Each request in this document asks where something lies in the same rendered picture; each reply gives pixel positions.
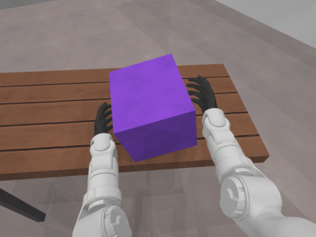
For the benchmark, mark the table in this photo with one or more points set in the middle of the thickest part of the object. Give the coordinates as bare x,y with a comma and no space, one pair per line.
47,123

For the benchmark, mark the left robot upper arm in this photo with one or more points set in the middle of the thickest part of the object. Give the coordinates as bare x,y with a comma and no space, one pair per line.
109,221

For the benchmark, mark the carton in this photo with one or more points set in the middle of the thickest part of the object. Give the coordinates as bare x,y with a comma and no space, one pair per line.
151,109

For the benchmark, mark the left robot hand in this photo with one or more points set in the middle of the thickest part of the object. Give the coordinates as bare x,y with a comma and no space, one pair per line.
101,122

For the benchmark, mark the left robot forearm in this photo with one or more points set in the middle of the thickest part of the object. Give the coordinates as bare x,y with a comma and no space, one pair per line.
103,176

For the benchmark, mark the right robot hand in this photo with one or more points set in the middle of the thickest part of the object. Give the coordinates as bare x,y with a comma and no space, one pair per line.
205,94

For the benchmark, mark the right robot upper arm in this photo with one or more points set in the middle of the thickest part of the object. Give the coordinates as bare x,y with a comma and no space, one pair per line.
254,203

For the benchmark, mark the right robot forearm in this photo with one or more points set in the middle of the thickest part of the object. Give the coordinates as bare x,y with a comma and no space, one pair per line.
224,149

